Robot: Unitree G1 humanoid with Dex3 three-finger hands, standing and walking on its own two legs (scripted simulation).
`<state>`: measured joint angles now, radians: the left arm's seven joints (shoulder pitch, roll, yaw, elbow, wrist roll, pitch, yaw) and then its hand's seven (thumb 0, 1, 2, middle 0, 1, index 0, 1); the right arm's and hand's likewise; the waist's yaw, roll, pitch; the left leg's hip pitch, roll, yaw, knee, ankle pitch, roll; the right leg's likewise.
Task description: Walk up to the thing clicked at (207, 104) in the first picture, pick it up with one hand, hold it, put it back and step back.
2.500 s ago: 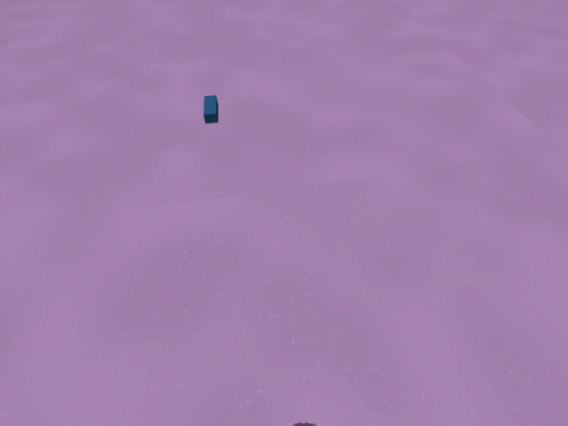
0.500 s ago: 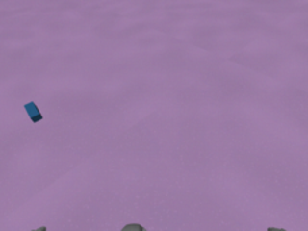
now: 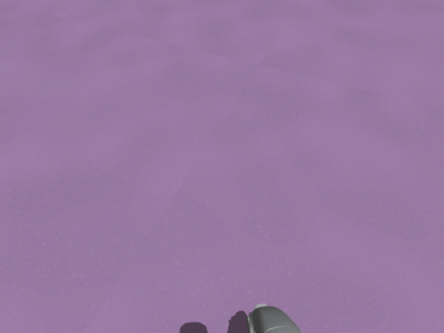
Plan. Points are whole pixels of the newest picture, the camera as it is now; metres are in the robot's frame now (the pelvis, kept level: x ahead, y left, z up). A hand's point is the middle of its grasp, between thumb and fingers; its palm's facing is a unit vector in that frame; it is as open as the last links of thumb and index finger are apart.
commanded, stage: walk up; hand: left
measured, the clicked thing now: out of the picture +0.78 +1.12 -0.74
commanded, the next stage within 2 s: none
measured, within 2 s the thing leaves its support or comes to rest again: neither
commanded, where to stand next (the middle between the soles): +0.30 +1.08 m, yaw -36 degrees
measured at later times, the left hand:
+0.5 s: hand out of the picture +0.22 +0.57 -0.15, palm faces -0.14 -0.77 -0.63, open 7.4 cm
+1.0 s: hand out of the picture +0.29 +0.71 -0.11, palm faces -0.23 -0.74 -0.63, open 7.4 cm
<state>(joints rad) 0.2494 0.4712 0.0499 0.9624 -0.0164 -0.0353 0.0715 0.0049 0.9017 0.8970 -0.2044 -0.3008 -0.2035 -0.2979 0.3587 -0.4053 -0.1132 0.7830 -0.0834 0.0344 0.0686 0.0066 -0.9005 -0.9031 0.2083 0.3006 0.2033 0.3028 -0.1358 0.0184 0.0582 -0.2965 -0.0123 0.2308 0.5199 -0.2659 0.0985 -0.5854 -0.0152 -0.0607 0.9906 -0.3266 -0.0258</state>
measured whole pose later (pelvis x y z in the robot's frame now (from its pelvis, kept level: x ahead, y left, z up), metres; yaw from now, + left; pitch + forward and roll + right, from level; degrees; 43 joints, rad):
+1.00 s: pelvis +0.16 +0.41 -0.03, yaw -17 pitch -1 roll +0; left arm 0.35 0.42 0.07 0.82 0.04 -0.06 0.09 0.00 0.89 0.90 -0.21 -0.30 -0.21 -0.30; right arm 0.23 -0.48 -0.10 0.69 -0.08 0.12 0.10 0.01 -0.90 -0.90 0.21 0.30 0.20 0.30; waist 0.00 0.16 0.08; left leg -0.59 0.10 -0.10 1.20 -0.41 0.01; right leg -0.48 -0.08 0.02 0.77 -0.28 -0.01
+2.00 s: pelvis +0.24 +0.91 -0.04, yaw -27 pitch -2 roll -2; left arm 0.24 0.51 0.10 0.88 -0.01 -0.02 0.12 0.01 0.90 0.90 -0.20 -0.30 -0.20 -0.30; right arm 0.24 -0.37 -0.06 0.68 -0.07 0.11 0.05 0.00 -0.90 -0.90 0.21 0.30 0.20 0.30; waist -0.05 0.03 0.16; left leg -0.46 0.06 -0.04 0.95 -0.46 -0.02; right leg -0.65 0.05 0.03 1.29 -0.51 -0.05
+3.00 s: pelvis +0.26 +1.18 -0.01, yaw -38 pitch -2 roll -1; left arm 0.20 0.41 0.07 0.94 0.02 0.03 -0.04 0.01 0.90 0.90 -0.20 -0.30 -0.20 -0.30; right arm 0.37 -0.41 -0.06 0.89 -0.03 -0.07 -0.04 0.00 -0.90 -0.90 0.21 0.30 0.21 0.30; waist -0.04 -0.06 0.15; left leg -0.16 0.09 0.08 0.62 -0.42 -0.02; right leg -0.46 -0.01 0.06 0.86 -0.40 -0.02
